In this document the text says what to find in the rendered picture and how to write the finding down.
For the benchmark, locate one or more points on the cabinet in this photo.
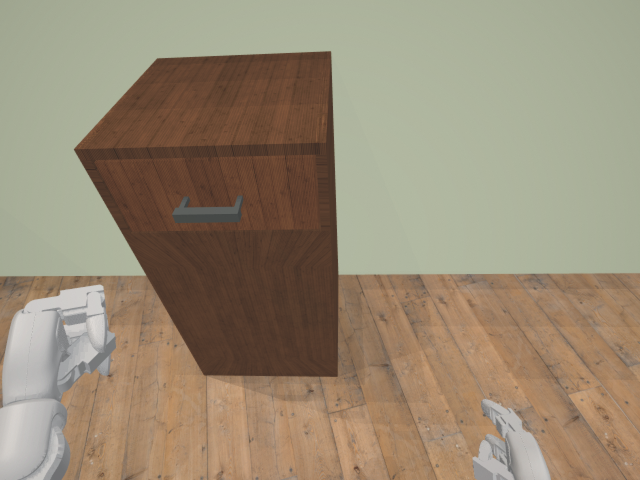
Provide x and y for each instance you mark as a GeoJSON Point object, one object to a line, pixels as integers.
{"type": "Point", "coordinates": [246, 302]}

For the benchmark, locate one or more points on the robot left forearm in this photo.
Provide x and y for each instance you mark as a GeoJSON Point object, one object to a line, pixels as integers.
{"type": "Point", "coordinates": [32, 445]}

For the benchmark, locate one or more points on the handle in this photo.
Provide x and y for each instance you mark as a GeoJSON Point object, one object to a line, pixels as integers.
{"type": "Point", "coordinates": [185, 214]}

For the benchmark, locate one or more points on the right robot hand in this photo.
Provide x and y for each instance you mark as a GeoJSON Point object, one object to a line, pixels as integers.
{"type": "Point", "coordinates": [518, 458]}

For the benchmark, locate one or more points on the left robot hand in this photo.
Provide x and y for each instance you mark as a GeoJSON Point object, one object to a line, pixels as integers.
{"type": "Point", "coordinates": [37, 341]}

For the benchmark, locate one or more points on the drawer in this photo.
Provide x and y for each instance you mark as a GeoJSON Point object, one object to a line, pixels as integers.
{"type": "Point", "coordinates": [279, 192]}

